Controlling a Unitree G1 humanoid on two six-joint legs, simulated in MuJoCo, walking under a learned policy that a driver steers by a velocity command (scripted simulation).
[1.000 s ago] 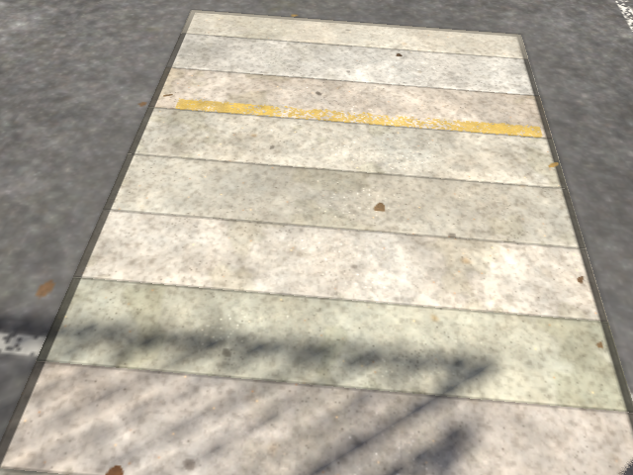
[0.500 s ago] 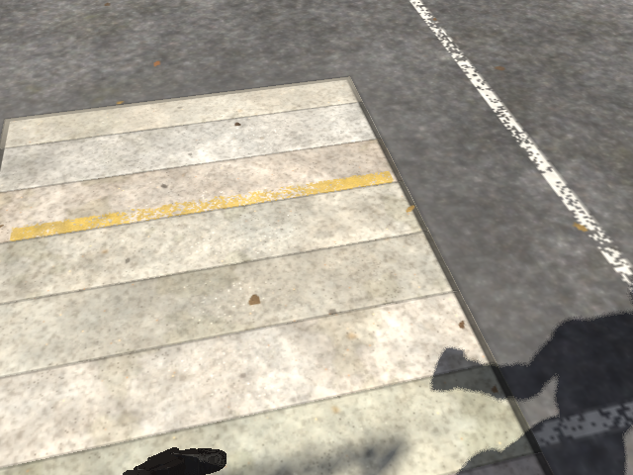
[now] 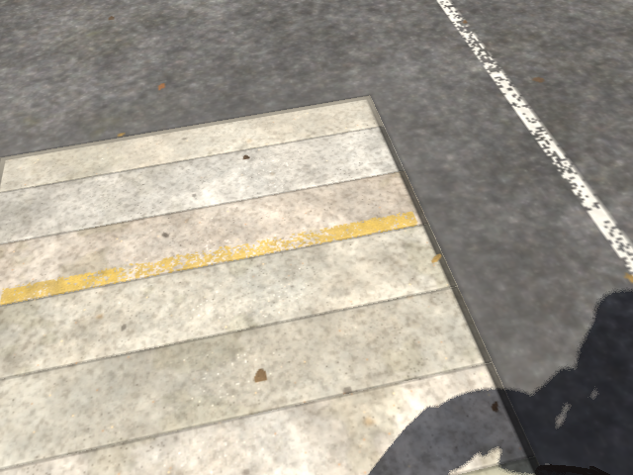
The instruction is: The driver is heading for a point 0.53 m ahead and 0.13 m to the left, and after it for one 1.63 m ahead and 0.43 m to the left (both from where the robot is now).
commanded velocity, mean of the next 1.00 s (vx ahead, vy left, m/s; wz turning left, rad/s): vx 0.35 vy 0.00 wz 0.41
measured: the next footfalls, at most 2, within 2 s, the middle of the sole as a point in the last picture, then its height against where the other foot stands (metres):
left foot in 0.18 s outside the picture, level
right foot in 0.62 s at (362, 433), level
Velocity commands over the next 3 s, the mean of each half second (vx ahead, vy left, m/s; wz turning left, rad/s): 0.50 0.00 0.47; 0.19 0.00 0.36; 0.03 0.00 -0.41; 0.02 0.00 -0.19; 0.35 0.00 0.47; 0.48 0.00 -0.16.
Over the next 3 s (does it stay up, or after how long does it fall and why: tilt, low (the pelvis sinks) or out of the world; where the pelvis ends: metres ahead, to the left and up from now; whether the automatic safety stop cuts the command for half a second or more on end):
stays up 0.87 0.34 -0.03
